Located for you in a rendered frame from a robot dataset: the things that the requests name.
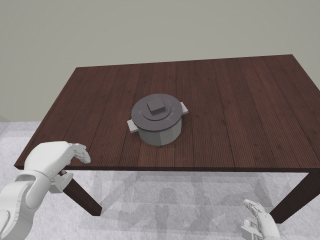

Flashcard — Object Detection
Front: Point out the knob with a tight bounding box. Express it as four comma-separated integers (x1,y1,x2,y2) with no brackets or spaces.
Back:
146,98,165,114

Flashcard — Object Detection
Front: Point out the lid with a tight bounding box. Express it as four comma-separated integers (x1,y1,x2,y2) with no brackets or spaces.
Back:
131,93,183,132

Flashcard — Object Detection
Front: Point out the pot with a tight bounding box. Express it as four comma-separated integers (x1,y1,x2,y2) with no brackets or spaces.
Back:
127,102,189,146

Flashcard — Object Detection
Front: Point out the robot right hand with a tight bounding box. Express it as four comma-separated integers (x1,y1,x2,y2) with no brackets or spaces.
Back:
241,199,282,240

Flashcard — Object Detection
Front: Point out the robot left hand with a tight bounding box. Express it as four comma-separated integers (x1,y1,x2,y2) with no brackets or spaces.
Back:
24,141,91,194

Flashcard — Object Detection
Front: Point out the table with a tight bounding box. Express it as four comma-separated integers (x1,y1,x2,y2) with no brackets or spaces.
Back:
14,54,320,224

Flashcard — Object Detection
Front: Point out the robot left forearm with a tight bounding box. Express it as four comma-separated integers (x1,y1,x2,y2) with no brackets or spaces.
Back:
0,170,51,240

